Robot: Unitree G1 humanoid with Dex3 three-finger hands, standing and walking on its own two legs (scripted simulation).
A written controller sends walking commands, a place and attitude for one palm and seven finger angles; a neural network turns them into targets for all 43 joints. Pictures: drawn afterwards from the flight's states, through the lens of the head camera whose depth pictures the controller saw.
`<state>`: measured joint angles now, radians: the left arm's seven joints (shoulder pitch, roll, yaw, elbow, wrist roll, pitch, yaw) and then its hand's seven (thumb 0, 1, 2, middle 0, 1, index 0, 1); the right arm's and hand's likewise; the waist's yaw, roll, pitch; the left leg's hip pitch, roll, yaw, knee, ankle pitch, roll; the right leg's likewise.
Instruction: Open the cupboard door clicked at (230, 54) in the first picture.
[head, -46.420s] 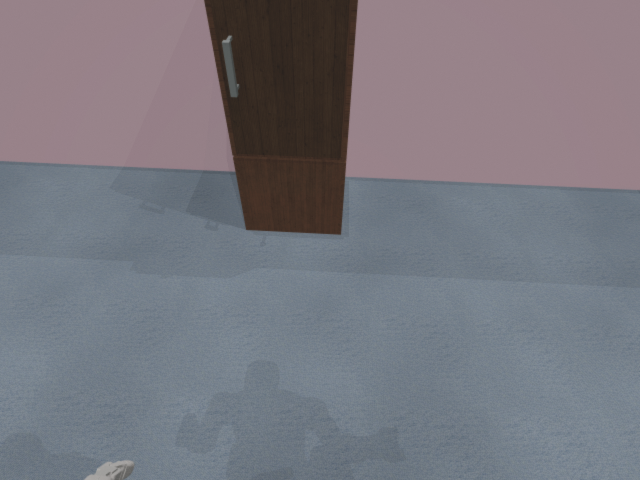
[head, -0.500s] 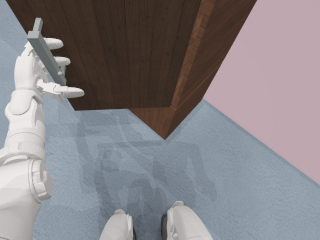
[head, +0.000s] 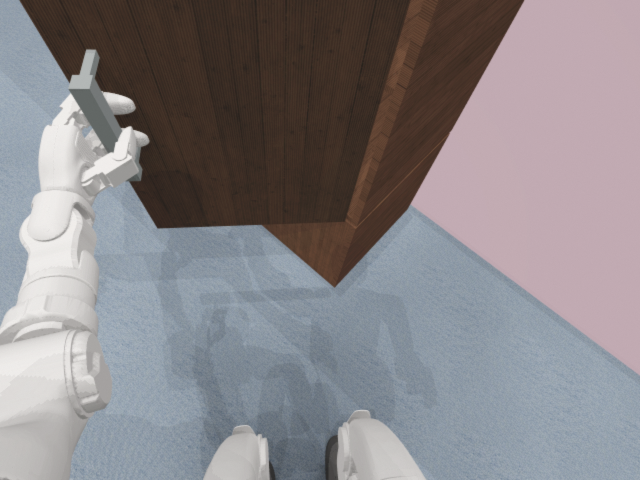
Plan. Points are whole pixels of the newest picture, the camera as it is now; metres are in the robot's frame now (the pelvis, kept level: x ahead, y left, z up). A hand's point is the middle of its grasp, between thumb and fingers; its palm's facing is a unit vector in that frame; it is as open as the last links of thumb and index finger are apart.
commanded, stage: close the thumb around the handle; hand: left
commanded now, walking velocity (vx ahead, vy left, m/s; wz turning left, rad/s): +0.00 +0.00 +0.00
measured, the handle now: (114, 122) +0.54 +0.23 +0.06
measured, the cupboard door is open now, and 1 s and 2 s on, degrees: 47 79 91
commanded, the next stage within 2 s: pull the door open along its arc in 0.02 s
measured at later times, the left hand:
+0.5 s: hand (130, 194) +0.44 +0.20 +0.06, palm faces +0.00 -1.00 -0.01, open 5.8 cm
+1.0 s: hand (201, 286) +0.32 +0.11 +0.06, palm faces +0.44 -0.90 +0.02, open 6.0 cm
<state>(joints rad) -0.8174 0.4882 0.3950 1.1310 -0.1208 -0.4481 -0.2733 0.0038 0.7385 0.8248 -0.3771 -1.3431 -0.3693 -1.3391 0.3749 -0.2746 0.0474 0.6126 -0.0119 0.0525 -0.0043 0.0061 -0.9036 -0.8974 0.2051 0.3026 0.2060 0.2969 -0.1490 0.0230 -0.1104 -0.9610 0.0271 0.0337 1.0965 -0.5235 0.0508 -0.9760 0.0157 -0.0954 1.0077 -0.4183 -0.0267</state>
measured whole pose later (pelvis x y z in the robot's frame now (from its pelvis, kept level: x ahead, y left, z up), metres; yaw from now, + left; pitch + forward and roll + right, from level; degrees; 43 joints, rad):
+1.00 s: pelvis +0.01 -0.03 +0.02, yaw +2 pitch +14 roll +0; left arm 0.01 -0.05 -0.02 0.25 0.01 -0.35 0.43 0.01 0.71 0.79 -0.34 -1.29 -0.35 -1.30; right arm 0.19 -0.17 0.03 0.52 -0.06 0.03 0.03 0.01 -0.90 -0.90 0.20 0.30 0.20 0.30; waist 0.01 0.01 -0.15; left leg -0.73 0.01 0.03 0.99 -0.51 0.01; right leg -0.78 0.00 -0.09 0.98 -0.45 -0.06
